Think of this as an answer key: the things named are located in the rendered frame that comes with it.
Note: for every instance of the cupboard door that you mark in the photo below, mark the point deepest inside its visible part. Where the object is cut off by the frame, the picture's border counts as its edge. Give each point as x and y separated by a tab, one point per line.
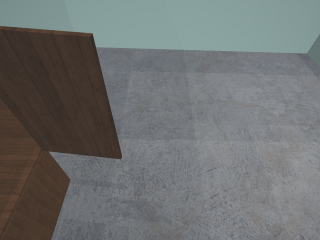
52	82

